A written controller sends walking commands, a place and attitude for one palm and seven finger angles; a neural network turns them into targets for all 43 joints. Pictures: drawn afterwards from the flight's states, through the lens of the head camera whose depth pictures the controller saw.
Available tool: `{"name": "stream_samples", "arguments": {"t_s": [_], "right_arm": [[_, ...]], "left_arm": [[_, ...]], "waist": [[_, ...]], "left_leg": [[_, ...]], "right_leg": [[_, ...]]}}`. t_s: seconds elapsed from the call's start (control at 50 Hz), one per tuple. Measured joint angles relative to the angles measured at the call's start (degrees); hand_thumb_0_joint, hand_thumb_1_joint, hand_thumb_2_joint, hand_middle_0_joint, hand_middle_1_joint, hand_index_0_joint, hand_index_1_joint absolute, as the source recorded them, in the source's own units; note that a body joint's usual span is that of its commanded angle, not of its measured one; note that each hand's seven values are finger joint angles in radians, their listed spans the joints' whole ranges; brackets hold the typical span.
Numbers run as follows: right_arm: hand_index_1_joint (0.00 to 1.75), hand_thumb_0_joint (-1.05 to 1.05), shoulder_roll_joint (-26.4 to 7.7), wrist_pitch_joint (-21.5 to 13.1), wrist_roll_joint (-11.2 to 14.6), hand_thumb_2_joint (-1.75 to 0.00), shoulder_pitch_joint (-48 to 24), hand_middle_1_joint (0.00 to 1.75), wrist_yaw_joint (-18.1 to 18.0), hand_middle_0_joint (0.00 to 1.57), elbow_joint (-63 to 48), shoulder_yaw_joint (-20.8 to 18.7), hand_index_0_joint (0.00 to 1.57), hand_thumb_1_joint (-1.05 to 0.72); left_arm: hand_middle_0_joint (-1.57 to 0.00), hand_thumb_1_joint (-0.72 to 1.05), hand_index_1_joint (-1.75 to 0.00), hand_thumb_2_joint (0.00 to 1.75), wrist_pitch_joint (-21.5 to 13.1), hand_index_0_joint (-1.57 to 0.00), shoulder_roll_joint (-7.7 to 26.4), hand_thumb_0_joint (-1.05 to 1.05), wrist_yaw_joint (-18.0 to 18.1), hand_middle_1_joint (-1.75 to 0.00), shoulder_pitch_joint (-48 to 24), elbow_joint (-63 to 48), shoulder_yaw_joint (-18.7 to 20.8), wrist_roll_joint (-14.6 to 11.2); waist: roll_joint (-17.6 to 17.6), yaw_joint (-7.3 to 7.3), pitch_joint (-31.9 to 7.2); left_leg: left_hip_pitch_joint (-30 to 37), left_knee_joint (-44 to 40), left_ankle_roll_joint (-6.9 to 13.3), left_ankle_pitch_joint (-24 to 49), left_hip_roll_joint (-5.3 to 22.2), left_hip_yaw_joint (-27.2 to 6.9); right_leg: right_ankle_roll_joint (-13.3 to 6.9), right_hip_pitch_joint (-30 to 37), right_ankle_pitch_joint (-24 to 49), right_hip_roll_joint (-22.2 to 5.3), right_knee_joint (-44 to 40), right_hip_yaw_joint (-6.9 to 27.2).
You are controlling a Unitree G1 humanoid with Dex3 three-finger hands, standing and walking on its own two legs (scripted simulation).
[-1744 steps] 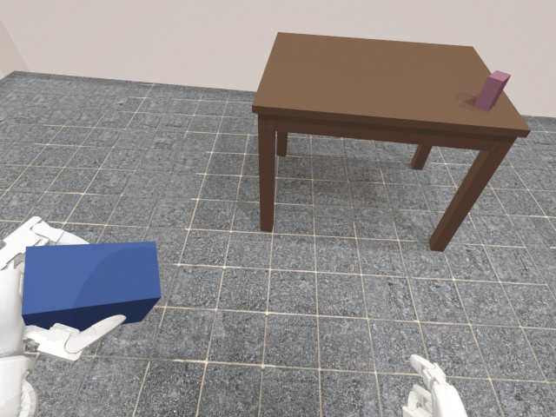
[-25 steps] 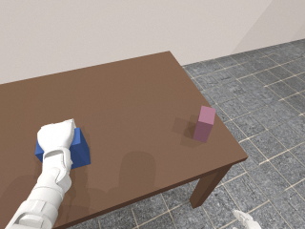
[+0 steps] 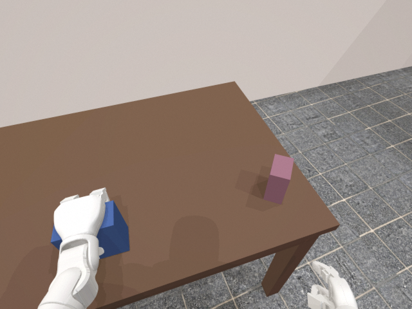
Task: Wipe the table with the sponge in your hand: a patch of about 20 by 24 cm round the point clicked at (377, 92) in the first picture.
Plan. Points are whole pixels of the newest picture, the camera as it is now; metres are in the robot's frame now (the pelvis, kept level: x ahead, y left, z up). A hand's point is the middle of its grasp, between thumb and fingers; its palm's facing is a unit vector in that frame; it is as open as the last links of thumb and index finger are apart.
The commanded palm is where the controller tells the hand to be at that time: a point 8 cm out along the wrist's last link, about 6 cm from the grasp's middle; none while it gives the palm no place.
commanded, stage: wipe back along the first lane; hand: left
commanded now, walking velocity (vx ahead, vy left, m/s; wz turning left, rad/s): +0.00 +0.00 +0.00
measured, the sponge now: (97, 237) +0.26 +0.28 -0.05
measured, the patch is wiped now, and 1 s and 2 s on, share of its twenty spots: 1.00 1.00 1.00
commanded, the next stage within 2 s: lift the sponge slowly off the table in 0.38 s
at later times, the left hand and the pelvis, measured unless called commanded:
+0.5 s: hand (90, 249) +0.22 +0.26 -0.01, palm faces -0.04 -0.05 -1.00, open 10.2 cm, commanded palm +0.18 +0.25 +0.03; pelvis -0.01 +0.00 +0.00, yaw +0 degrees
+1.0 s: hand (90, 251) +0.21 +0.26 +0.00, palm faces -0.08 -0.11 -0.99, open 10.2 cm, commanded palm +0.19 +0.25 +0.06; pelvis -0.01 -0.01 +0.01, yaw +0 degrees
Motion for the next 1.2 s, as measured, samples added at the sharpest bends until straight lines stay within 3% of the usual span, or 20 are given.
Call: {"name": "stream_samples", "arguments": {"t_s": [0.16,0.52,0.78,1.2], "right_arm": [[0.30,0.01,0.33,-0.23,-0.09,-0.90,-1.21,0.30,-0.33,0.20,0.09,0.46,0.20,-0.91],[0.30,0.01,0.61,-0.82,-0.26,-0.90,-0.75,0.30,-0.26,0.20,-0.14,0.56,0.20,-0.90],[0.30,0.01,0.98,-1.23,-0.45,-0.90,-0.92,0.30,-0.65,0.20,0.25,0.44,0.20,-0.90],[0.30,0.01,1.03,-2.53,-1.26,-0.90,-2.73,0.30,-0.99,0.20,1.58,0.19,0.20,-0.90]], "left_arm": [[-0.66,-0.48,-1.40,1.05,1.62,-0.68,-1.29,0.00,-0.26,-1.36,1.02,-1.80,-1.15,0.39],[-0.66,-0.48,-1.40,1.05,1.21,-0.68,-1.32,0.00,0.03,-1.36,7.62,-7.33,-2.19,0.61],[-0.66,-0.48,-1.40,1.05,0.85,-0.68,-0.79,0.00,-2.38,-1.36,8.28,-8.52,-1.84,-0.95],[-0.69,-0.50,-1.37,1.05,-0.84,-0.71,-1.07,-0.02,-5.69,-1.33,8.85,-10.74,-2.29,-1.80]], "waist": [[-0.42,0.99,0.67],[-0.10,1.32,1.10],[0.27,1.34,2.04],[0.58,2.60,4.43]], "left_leg": [[0.96,-0.38,-0.10,0.42,-0.27,-0.34],[2.24,-0.56,-0.18,0.73,-0.13,0.14],[4.31,-1.85,-0.34,1.31,0.01,0.10],[9.09,-5.96,-0.68,3.09,0.16,-0.22]], "right_leg": [[-0.19,0.90,-0.03,-0.25,0.13,-0.34],[-0.28,1.77,0.25,-0.10,0.37,0.19],[-0.49,3.72,0.73,0.07,-0.71,0.16],[-0.85,8.52,2.30,0.25,-4.63,-0.17]]}}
